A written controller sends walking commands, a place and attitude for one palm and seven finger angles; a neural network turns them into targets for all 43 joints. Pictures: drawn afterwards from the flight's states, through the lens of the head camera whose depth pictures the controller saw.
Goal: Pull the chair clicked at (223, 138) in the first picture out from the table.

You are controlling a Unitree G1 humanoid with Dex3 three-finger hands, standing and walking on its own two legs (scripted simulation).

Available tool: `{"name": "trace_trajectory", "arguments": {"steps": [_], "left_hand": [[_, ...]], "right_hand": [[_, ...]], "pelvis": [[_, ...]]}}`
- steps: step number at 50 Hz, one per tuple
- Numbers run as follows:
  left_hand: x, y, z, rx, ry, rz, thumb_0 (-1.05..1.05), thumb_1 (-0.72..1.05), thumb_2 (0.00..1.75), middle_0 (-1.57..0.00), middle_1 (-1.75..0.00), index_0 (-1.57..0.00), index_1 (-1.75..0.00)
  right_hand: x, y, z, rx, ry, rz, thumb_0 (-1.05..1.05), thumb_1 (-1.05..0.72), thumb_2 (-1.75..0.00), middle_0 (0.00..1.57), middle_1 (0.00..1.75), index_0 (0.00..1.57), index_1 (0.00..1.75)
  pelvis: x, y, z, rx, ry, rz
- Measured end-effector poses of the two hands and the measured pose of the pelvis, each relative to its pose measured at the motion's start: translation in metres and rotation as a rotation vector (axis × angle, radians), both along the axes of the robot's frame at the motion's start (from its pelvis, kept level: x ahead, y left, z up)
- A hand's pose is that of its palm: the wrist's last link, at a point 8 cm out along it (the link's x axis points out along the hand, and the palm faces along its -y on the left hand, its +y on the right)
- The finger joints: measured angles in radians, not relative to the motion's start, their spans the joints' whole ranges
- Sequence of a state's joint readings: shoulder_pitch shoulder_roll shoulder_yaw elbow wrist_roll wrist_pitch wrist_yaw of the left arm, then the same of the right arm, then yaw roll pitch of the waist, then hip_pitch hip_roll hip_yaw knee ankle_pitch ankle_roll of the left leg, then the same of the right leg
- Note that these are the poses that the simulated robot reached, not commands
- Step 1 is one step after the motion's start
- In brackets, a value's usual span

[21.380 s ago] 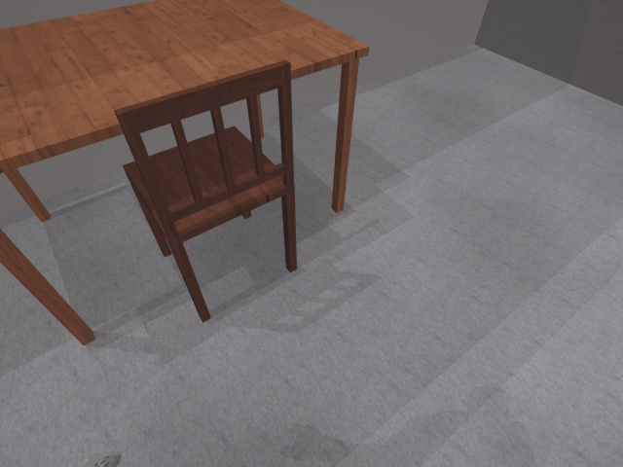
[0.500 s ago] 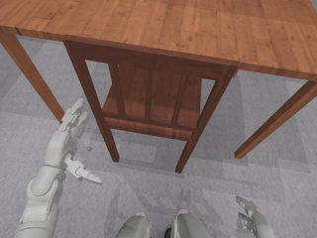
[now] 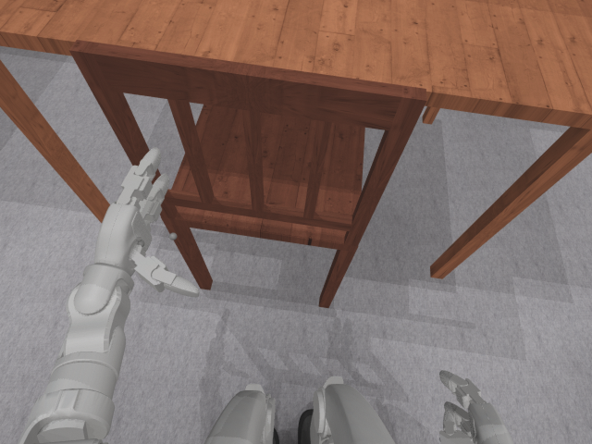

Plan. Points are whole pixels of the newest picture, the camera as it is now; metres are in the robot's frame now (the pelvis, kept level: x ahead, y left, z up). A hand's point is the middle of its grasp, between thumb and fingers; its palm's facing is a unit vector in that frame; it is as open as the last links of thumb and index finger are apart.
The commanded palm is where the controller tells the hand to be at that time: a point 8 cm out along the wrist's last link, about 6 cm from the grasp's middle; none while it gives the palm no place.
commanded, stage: aim the fingers beside a spindle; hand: left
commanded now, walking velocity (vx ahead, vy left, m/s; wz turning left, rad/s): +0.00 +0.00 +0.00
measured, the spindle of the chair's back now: (255, 165) +0.52 +0.07 +0.00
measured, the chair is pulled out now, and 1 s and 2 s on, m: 0.00 0.00 0.00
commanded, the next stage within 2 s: push the fingers through the gap in 0.72 s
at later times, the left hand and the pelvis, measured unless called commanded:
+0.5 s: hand (181, 233) +0.39 +0.16 +0.01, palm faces -0.12 -0.99 -0.03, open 16.9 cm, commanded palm +0.37 +0.21 +0.02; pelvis +0.00 +0.01 +0.00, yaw -1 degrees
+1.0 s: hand (185, 229) +0.39 +0.16 +0.02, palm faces -0.11 -0.99 -0.05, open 16.9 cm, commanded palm +0.39 +0.21 +0.02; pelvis +0.00 +0.02 -0.01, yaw +0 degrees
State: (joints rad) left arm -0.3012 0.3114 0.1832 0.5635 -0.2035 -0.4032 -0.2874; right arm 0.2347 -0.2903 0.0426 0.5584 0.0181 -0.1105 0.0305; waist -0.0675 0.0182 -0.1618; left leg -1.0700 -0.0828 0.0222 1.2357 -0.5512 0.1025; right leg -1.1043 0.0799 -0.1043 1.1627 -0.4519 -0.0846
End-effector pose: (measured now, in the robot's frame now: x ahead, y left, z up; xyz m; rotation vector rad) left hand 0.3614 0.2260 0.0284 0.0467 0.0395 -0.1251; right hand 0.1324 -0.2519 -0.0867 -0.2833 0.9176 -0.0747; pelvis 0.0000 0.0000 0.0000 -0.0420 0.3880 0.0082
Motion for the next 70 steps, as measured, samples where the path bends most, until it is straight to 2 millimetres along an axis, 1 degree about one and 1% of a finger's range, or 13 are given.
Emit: {"name": "trace_trajectory", "arguments": {"steps": [11, 14, 17, 23, 35, 40, 46, 50, 55, 60, 70], "left_hand": [[0.025, -0.005, -0.01, 0.0, 0.004, 0.011, -0.01, -0.5, 0.3, -0.06, -0.08, -0.06, -0.08], [0.025, -0.003, -0.01, 0.003, 0.004, 0.011, -0.01, -0.49, 0.3, -0.06, -0.08, -0.06, -0.08], [0.02, -0.003, -0.007, 0.003, 0.001, 0.004, -0.01, -0.49, 0.3, -0.06, -0.08, -0.06, -0.08], [0.01, -0.007, -0.01, -0.01, 0.004, 0.006, -0.01, -0.5, 0.3, -0.06, -0.08, -0.06, -0.08], [0.01, -0.008, -0.007, -0.009, -0.02, 0.002, -0.01, -0.5, 0.3, -0.06, -0.08, -0.06, -0.08], [0.008, -0.012, -0.009, -0.011, -0.011, 0.0, -0.01, -0.5, 0.3, -0.06, -0.08, -0.06, -0.08], [0.008, -0.013, -0.008, -0.005, -0.029, 0.006, -0.01, -0.5, 0.3, -0.06, -0.08, -0.06, -0.08], [0.015, -0.012, -0.01, 0.003, -0.025, 0.012, -0.01, -0.5, 0.3, -0.06, -0.08, -0.06, -0.08], [0.032, -0.012, -0.01, 0.007, -0.019, 0.014, -0.01, -0.5, 0.3, -0.06, -0.08, -0.06, -0.08], [0.047, -0.013, -0.008, 0.002, -0.016, 0.014, -0.01, -0.5, 0.3, -0.06, -0.08, -0.06, -0.08], [0.067, -0.011, -0.011, 0.001, -0.009, 0.026, -0.01, -0.5, 0.3, -0.06, -0.08, -0.06, -0.08]], "right_hand": [[-0.025, -0.006, -0.011, -0.006, 0.082, -0.043, 0.01, -0.9, -0.9, 0.2, 0.3, 0.2, 0.29], [-0.03, -0.005, -0.01, -0.002, 0.096, -0.057, 0.01, -0.9, -0.9, 0.2, 0.3, 0.2, 0.29], [-0.032, -0.003, -0.009, 0.007, 0.103, -0.065, 0.01, -0.9, -0.9, 0.2, 0.3, 0.2, 0.29], [-0.028, 0.002, -0.008, 0.007, 0.101, -0.047, 0.01, -0.9, -0.9, 0.2, 0.3, 0.2, 0.29], [-0.008, 0.012, -0.007, 0.01, 0.054, -0.018, 0.01, -0.9, -0.9, 0.2, 0.3, 0.2, 0.29], [-0.006, 0.016, -0.008, 0.017, 0.052, -0.011, 0.0, -0.9, -0.9, 0.2, 0.3, 0.2, 0.29], [-0.009, 0.017, -0.01, 0.018, 0.063, -0.014, 0.0, -0.9, -0.9, 0.2, 0.3, 0.2, 0.29], [-0.015, 0.015, -0.014, 0.011, 0.083, -0.017, 0.0, -0.9, -0.9, 0.2, 0.3, 0.2, 0.29], [-0.025, 0.011, -0.017, 0.001, 0.11, -0.032, 0.0, -0.9, -0.9, 0.2, 0.3, 0.2, 0.29], [-0.039, 0.007, -0.017, -0.004, 0.147, -0.057, 0.0, -0.9, -0.9, 0.2, 0.3, 0.2, 0.29], [-0.068, -0.001, -0.017, -0.017, 0.225, -0.098, 0.0, -0.91, -0.9, 0.2, 0.3, 0.2, 0.29]], "pelvis": [[-0.001, 0.0, -0.005, 0.004, 0.026, -0.013], [0.0, 0.002, -0.004, 0.003, 0.028, -0.018], [0.002, 0.005, -0.002, 0.001, 0.026, -0.018], [0.002, 0.009, 0.0, -0.004, 0.02, -0.011], [0.0, 0.015, -0.003, -0.016, 0.01, 0.0], [-0.001, 0.016, -0.003, -0.016, 0.009, 0.002], [-0.002, 0.016, -0.005, -0.018, 0.007, 0.003], [-0.004, 0.015, -0.006, -0.018, 0.008, 0.005], [-0.005, 0.014, -0.008, -0.019, 0.016, 0.007], [-0.004, 0.013, -0.008, -0.016, 0.027, 0.0], [-0.003, 0.013, -0.008, -0.014, 0.044, -0.01]]}}
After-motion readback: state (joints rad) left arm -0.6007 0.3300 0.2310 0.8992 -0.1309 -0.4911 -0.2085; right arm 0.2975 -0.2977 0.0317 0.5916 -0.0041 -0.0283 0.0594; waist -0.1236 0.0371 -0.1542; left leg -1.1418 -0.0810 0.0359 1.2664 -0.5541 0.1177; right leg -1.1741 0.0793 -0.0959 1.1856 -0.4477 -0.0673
